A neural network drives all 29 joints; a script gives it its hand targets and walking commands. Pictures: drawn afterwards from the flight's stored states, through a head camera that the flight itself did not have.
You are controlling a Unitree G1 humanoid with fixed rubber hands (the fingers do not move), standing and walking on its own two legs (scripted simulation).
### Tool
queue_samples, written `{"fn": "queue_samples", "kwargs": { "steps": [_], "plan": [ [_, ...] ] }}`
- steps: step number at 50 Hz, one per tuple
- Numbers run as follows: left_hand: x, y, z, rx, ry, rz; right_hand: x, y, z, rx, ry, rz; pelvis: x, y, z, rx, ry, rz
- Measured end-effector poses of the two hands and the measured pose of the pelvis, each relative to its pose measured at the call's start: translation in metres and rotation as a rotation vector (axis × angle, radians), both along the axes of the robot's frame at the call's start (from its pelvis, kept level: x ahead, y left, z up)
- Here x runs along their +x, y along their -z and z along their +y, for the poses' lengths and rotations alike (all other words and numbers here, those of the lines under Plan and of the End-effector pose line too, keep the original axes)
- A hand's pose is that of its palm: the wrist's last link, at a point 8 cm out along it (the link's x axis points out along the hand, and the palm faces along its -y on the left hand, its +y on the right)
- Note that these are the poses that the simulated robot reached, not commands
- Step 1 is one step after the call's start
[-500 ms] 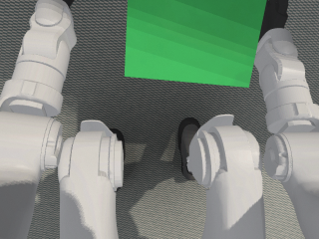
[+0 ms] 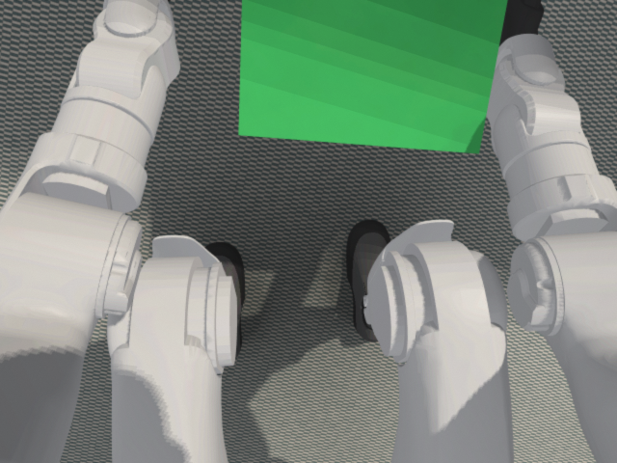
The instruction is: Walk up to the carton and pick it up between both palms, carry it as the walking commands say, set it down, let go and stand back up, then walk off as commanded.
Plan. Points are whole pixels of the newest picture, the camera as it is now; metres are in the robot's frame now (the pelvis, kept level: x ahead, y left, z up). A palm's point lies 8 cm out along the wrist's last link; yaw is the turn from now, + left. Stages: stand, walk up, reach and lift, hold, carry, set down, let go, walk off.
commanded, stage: reach and lift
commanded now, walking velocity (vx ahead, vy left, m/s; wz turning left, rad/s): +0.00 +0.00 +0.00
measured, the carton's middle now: (348, 50) +0.51 -0.07 -0.24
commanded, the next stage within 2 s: none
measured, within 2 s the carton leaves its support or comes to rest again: leaves its support in 0.86 s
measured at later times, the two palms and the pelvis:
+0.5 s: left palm out of the picture +0.55 +0.09 -0.18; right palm (492, 30) +0.51 -0.21 -0.18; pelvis +0.00 +0.00 +0.00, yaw -1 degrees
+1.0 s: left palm out of the picture +0.56 +0.11 -0.16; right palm (487, 17) +0.52 -0.19 -0.16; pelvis +0.00 +0.00 -0.01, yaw +0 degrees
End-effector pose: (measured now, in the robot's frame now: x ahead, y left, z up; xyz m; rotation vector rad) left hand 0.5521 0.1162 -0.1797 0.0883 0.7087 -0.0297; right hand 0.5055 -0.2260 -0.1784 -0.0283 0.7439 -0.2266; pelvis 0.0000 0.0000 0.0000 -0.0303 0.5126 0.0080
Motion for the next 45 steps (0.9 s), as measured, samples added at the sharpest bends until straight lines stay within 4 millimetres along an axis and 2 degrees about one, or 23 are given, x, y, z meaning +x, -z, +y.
{"fn": "queue_samples", "kwargs": {
  "steps": [13, 29, 45],
  "plan": [
    [0.003, -0.002, -0.025, -0.006, 0.035, -0.016, 0.007, 0.0, 0.013, -0.001, -0.033, 0.001, 0.0, -0.004, -0.003, 0.004, 0.005, 0.013],
    [0.001, -0.001, -0.025, -0.038, -0.074, 0.0, 0.004, 0.0, 0.018, 0.008, 0.005, 0.027, -0.002, 0.001, -0.003, -0.004, 0.012, -0.01],
    [0.0, -0.009, -0.013, 0.0, -0.051, 0.033, 0.009, -0.005, 0.028, 0.007, -0.031, 0.061, -0.002, 0.009, 0.003, -0.01, 0.001, -0.044]
  ]
}}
